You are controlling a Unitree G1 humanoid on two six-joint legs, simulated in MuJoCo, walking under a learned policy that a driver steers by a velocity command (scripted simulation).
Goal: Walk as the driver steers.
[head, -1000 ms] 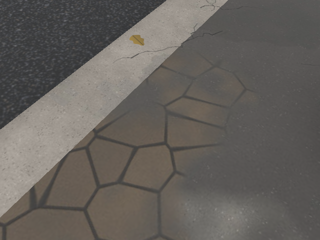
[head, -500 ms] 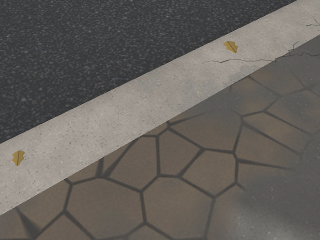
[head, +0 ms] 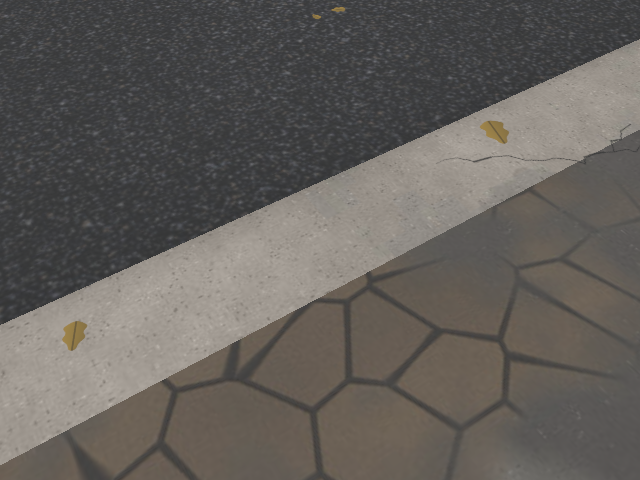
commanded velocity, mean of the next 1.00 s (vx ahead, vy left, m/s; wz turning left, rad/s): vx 0.05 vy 0.00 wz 0.01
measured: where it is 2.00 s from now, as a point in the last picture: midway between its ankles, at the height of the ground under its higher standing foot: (361, 473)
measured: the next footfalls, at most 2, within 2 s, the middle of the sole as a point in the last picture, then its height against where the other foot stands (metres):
left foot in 1.44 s outside the picture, level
right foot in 1.98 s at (415, 391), level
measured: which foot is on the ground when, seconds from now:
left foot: down 0.00-1.00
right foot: down 0.00-1.00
